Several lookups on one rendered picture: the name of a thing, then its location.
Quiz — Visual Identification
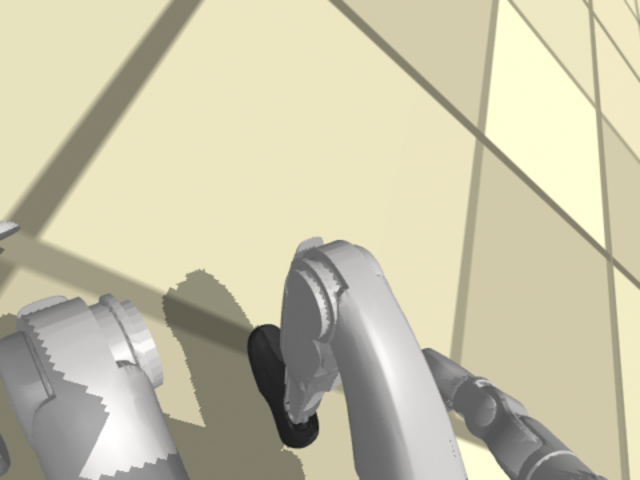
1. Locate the right robot foot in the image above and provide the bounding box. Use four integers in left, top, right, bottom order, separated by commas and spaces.
247, 324, 319, 449

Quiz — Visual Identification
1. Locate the right robot hand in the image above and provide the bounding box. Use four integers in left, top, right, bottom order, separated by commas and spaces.
422, 348, 476, 413

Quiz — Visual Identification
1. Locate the left robot hand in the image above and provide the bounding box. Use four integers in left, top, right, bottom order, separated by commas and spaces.
0, 221, 21, 240

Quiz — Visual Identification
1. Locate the right robot arm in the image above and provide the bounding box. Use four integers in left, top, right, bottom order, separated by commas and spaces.
453, 377, 608, 480

